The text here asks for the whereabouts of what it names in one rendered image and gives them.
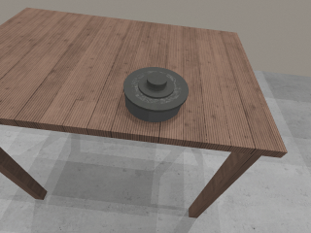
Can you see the table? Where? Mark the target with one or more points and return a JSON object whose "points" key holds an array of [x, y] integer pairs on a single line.
{"points": [[65, 72]]}

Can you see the knob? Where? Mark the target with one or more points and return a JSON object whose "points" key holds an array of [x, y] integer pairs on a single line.
{"points": [[156, 80]]}

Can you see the pot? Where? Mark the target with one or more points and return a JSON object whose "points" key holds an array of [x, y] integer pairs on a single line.
{"points": [[150, 116]]}

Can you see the lid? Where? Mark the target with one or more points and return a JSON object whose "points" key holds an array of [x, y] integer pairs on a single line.
{"points": [[156, 100]]}

